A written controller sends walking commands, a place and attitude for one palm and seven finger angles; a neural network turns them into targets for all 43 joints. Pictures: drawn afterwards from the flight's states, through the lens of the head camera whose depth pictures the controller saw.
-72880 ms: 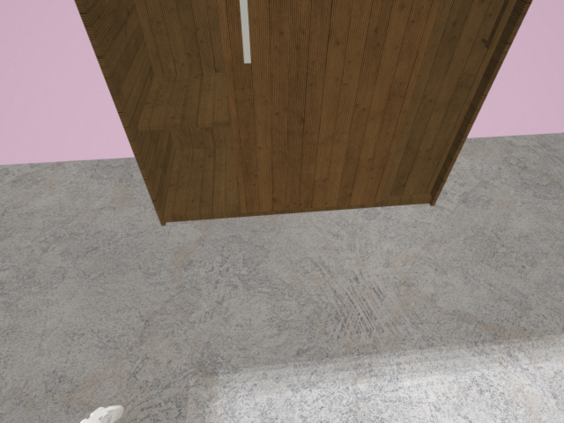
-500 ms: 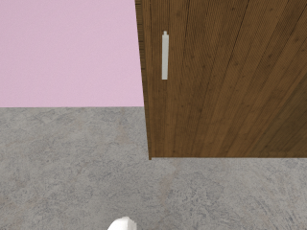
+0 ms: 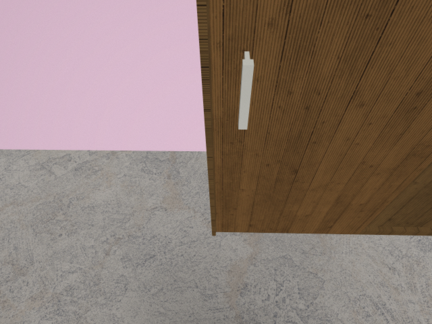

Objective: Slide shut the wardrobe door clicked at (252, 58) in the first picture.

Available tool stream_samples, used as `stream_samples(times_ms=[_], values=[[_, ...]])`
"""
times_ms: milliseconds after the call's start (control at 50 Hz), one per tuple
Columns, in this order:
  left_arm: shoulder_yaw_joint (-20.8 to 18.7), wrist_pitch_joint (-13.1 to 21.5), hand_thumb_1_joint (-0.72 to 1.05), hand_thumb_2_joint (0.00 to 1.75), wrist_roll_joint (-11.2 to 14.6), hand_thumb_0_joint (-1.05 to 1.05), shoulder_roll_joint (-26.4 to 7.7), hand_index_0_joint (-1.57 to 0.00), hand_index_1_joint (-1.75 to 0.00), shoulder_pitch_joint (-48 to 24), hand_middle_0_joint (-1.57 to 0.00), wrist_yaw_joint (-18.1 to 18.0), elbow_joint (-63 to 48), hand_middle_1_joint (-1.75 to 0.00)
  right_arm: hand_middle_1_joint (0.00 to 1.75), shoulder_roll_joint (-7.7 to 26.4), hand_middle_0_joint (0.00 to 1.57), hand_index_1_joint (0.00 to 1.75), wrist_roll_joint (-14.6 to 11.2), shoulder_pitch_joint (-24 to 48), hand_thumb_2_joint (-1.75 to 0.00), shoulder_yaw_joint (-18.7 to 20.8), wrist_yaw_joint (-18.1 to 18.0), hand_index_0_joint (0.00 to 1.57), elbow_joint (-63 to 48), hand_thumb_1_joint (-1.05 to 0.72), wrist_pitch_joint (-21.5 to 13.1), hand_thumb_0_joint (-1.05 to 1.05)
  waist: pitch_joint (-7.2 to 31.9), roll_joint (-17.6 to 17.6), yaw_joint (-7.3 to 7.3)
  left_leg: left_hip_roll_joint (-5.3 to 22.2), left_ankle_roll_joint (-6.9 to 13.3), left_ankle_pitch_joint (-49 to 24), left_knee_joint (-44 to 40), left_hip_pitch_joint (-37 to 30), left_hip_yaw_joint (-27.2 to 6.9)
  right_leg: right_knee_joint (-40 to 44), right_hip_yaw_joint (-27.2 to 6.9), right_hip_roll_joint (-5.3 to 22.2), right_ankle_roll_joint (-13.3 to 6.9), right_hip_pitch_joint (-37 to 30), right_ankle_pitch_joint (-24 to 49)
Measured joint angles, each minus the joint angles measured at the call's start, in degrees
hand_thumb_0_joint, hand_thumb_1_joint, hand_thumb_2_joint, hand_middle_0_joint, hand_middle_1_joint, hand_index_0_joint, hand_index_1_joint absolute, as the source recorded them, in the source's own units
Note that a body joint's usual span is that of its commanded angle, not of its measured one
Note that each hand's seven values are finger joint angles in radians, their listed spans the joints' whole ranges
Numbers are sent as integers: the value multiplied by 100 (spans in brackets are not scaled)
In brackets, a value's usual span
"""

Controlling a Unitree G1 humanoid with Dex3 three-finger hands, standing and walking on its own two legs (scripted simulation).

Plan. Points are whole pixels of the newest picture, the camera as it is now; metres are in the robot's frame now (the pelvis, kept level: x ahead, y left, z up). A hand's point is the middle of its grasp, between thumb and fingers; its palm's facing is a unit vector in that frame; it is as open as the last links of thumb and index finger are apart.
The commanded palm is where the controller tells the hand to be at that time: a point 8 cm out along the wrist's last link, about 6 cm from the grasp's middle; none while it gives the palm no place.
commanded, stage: come to a stop and stand still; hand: right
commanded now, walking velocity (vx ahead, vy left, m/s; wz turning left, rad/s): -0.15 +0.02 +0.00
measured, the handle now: (244, 92) +0.57 -0.03 +0.11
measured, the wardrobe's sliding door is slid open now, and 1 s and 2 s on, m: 0.00 0.00 0.00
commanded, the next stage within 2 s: look again from close up in 2.00 s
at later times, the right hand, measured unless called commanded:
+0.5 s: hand out of the picture -0.02 -0.16 -0.17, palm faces +0.01 +0.98 -0.22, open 7.4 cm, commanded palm none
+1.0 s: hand out of the picture -0.02 -0.17 -0.18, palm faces +0.00 +0.99 -0.17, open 7.3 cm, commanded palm none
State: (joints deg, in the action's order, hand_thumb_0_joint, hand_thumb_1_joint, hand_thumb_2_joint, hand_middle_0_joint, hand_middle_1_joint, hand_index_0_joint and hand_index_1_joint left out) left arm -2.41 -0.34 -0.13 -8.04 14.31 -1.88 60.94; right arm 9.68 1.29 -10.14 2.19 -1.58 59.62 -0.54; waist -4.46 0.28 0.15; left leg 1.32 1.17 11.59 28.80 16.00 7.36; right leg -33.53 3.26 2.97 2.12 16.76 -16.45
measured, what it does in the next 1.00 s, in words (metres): steps on the spot: left foot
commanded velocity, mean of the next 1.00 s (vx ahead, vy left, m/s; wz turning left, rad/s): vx -0.02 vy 0.03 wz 0.00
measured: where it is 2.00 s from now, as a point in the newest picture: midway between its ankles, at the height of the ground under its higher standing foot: outside the picture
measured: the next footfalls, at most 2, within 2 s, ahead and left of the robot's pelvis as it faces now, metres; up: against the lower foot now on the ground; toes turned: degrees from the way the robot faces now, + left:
left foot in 0.36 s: -0.03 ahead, +0.13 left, +0.00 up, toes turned +3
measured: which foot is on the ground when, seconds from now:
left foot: down 0.00-0.06, up 0.08-0.34, down 0.36-1.00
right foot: down 0.00-1.00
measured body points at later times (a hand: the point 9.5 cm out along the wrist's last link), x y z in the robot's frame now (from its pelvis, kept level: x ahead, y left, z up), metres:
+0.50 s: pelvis -0.03 +0.02 +0.00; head -0.03 +0.03 +0.45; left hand +0.01 +0.25 -0.16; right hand -0.02 -0.21 -0.15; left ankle -0.07 +0.13 -0.73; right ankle +0.03 -0.11 -0.73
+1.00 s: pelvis -0.02 -0.01 +0.00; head -0.02 -0.02 +0.45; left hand -0.05 +0.20 -0.16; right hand -0.02 -0.22 -0.17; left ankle -0.07 +0.13 -0.73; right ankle +0.03 -0.11 -0.73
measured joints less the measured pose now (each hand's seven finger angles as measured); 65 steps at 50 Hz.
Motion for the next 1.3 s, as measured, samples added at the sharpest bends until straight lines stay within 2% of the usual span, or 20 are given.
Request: stream_samples(times_ms=[40, 80, 160, 240, 300, 360, 380, 440, 500, 620, 720, 800, 840, 880, 940, 1000, 1040, 1120, 1300], values=[[-29, -14, 92, 89, -31, 1, -5, -19, -30, -117, -20, -28, -47, -30, 30, 41, 20, 30, -25, -52, -90, 17, 13, 20, 50, -94, 117, -1, 22, 131, -56, 125, -90, 161, 240, 16, -88, 121, 90, -121, -239, -130, 193], [-18, -39, 92, 89, -56, 1, 0, -19, -30, -184, -20, -31, -129, -30, 30, 85, 20, 30, -30, -132, -90, 29, 8, 20, 46, -93, 227, 0, 84, 233, -145, 188, -119, 368, 380, 24, -198, 143, 184, -196, -376, -209, 119], [21, -54, 93, 89, -92, 1, 28, -20, -30, -410, -20, -74, -276, -30, 30, 147, 20, 30, -18, -221, -90, 35, -3, 20, 20, -92, 372, 0, 104, 263, -202, 114, -113, 1345, 1403, 188, -520, 348, 236, -261, -461, -255, 206], [53, -51, 92, 89, -113, 1, 40, -20, -30, -678, -20, -64, -388, -30, 30, 151, 20, 30, -23, -274, -90, 21, -6, 20, -31, -92, 394, 0, -2, 145, -212, 23, -158, 1600, 1608, 74, -634, 511, 202, -227, -448, -156, 401], [43, -40, 91, 89, -98, 0, 36, -20, -30, -796, -21, -48, -445, -30, 30, 144, 20, 30, -29, -327, -90, -1, 5, 20, -72, -92, 393, 0, -70, 47, -186, 6, -184, 1462, 1147, -175, -619, 562, 190, -170, -391, -55, 520], [16, -47, 91, 89, -49, 0, 8, -20, -30, -765, -21, -28, -440, -30, 30, 159, 20, 30, -14, -421, -90, -29, 16, 20, -108, -91, 331, 0, -49, 14, -161, 36, -171, 698, 128, -609, -629, 426, 194, -146, -288, 90, 543], [-3, -65, 91, 89, -25, 0, -31, -20, -30, -753, -21, -20, -403, -30, 30, 126, 20, 30, 3, -431, -90, -33, 8, 20, -78, -91, 305, 1, -56, -70, -150, -28, -144, 710, 36, -654, -607, 350, 166, -79, -244, 121, 525], [-33, -162, 91, 89, -8, 0, -121, -20, -30, -586, -21, 12, -284, -30, 30, 46, 20, 30, 7, -523, -90, -114, 25, 20, 4, -91, 255, 1, 28, -169, -27, -97, -45, 718, 30, -704, -532, 432, 14, -73, -166, 43, 390], [-11, -182, 91, 89, -28, 0, -181, -20, -30, -335, -21, 31, -98, -30, 30, -24, 20, 30, -24, -575, -90, -174, 29, 20, 93, -91, 210, 1, 133, -152, 53, -133, 1, 688, -21, -804, -471, 661, -54, -56, -130, -104, 744], [47, -213, 91, 89, -55, 1, -140, -20, -30, 190, -20, 56, 322, -30, 30, -104, 20, 30, -15, -594, -90, -210, 16, 20, 234, -93, 217, 1, 235, 20, 102, -230, 55, 601, -217, -1011, -433, 754, -104, 29, -69, -261, 796], [103, -188, 91, 89, -67, 1, -21, -19, -30, 555, -20, 30, 504, -30, 30, -131, 20, 30, -51, -616, -90, -208, 52, 20, 302, -93, 180, 1, 135, 107, 121, -256, 61, 529, -345, -1012, -431, 822, -110, 49, -56, -237, 834], [145, -128, 91, 89, -58, 1, 109, -19, -30, 719, -20, 5, 600, -30, 30, -195, 20, 30, -76, -642, -90, -208, 63, 20, 365, -92, 140, 1, 31, 118, 113, -231, 30, 484, -450, -1000, -447, 898, -90, 22, -81, -215, 856], [187, -109, 91, 89, -45, 1, 82, -19, -30, 720, -20, 49, 528, -30, 30, -289, 20, 30, -28, -695, -90, -262, -30, 20, 366, -92, 16, 1, 0, -29, 94, -299, -4, 450, -463, -912, -463, 597, -147, 88, -87, 2, 716], [200, -64, 91, 89, -43, 1, 55, -20, -30, 680, -20, 61, 353, -30, 30, -355, 20, 30, -15, -781, -90, -284, -68, 20, 332, -92, -71, 1, -27, -123, 159, -294, -47, 502, -318, -814, -501, 373, -173, 72, -140, 119, 545], [226, 31, 91, 89, -34, 1, 113, -20, -30, 651, -20, 61, 146, -30, 30, -320, 20, 30, -22, -873, -90, -254, -106, 20, 278, -91, -62, 1, 114, -70, 225, -150, -130, 693, -55, -757, -513, 205, -144, -65, -227, 151, 446], [242, 89, 91, 89, -47, 1, 174, -20, -30, 567, -20, 50, -13, -30, 30, -241, 20, 30, -12, -881, -90, -211, -124, 20, 147, -91, 12, 1, 320, -40, 164, -47, -206, 849, 164, -718, -528, 3, -115, -158, -324, 192, 312], [232, 22, 93, 89, -120, 3, 103, -20, -30, 500, -21, -23, -6, -30, 30, -205, 20, 30, 4, -857, -90, -197, -125, 20, 39, -91, 35, 1, 429, -69, 113, -2, -245, 896, 236, -712, -513, -117, -123, -203, -387, 235, 245], [153, 15, 95, 89, -93, 4, -58, -20, -30, 394, -21, 25, -127, -30, 30, -112, 20, 30, 28, -861, -90, -166, -115, 20, -172, -91, 38, 1, 547, -42, 39, 87, -303, 905, 326, -631, -553, -168, -72, -282, -478, 293, 244], [152, 56, 92, 89, -85, 2, -125, -20, -30, 163, -20, 116, -399, -30, 30, 115, 20, 30, 56, -1027, -90, -139, -50, 20, -278, -91, 95, 0, 596, 134, 12, 177, -230, 688, 149, -512, -590, 232, -14, -384, -569, 302, 579]])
